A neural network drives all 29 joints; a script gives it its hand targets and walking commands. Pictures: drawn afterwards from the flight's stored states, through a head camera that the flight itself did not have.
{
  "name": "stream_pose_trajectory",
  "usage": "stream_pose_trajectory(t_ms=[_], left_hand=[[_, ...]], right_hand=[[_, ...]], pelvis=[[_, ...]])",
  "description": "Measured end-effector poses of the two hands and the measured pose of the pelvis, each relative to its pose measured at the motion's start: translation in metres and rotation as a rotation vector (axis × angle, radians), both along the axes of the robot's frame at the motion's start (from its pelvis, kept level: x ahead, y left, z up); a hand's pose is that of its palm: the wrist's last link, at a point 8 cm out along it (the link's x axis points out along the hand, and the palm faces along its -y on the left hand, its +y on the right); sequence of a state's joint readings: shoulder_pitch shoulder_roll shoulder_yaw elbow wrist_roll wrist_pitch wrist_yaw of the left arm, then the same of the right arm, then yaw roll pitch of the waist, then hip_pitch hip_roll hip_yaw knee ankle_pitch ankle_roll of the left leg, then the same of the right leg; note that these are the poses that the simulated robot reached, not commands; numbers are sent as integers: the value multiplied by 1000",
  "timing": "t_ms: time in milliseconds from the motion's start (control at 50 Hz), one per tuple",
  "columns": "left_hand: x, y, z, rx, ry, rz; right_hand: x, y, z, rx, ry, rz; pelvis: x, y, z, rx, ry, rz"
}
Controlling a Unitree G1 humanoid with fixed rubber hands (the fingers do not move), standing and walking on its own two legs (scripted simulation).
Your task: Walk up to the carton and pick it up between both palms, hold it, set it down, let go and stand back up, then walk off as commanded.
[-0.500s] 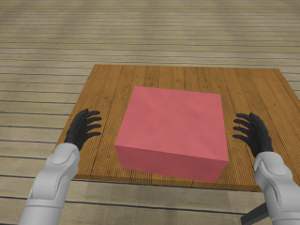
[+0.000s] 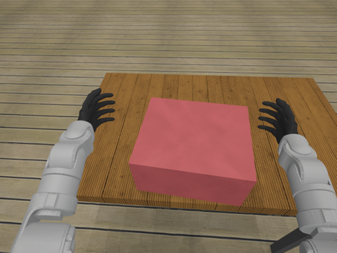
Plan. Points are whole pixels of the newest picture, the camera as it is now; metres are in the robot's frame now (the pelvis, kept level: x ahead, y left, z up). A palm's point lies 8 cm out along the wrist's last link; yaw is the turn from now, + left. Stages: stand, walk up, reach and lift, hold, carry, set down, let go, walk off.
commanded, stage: reach and lift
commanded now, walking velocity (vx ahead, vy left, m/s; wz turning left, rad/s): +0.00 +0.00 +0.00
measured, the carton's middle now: (192, 147) +0.39 -0.03 +0.00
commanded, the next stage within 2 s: none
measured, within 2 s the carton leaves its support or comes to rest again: neither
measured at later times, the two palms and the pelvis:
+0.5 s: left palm (86, 133) +0.39 +0.24 +0.08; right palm (285, 149) +0.35 -0.26 +0.05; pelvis +0.00 +0.00 +0.00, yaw +0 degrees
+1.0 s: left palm (97, 127) +0.41 +0.22 +0.07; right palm (272, 150) +0.37 -0.24 +0.02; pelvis -0.01 +0.01 -0.02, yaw +0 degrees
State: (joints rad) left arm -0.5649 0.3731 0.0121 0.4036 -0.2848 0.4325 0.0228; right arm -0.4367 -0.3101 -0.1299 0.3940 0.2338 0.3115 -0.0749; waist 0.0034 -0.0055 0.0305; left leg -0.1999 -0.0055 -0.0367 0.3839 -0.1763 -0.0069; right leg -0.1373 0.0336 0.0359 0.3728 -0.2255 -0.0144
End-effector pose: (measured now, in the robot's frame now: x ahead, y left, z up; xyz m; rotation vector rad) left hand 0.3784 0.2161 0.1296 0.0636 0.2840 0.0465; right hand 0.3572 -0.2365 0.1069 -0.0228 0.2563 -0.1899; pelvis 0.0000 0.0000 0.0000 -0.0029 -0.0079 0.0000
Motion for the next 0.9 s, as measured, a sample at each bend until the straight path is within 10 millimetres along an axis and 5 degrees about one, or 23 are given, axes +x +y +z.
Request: stream_pose_trajectory(t_ms=[280, 520, 780, 900], left_hand=[[17, 5, -1, -14, 10, 25], [7, 26, -54, -36, -1, 77], [18, 22, -100, -31, 36, 93], [32, 11, -78, -16, -87, 31]], right_hand=[[15, -8, 0, 18, 12, -36], [-7, -19, -56, 2, 81, -62], [14, -6, -82, -39, 78, -8], [16, -5, -83, -51, 41, -2]], pelvis=[[2, 0, 0, 0, 11, 0], [-4, 1, -3, -2, 58, 0], [-12, 4, -16, -7, 241, -3], [-8, 5, -16, -9, 264, -3]])
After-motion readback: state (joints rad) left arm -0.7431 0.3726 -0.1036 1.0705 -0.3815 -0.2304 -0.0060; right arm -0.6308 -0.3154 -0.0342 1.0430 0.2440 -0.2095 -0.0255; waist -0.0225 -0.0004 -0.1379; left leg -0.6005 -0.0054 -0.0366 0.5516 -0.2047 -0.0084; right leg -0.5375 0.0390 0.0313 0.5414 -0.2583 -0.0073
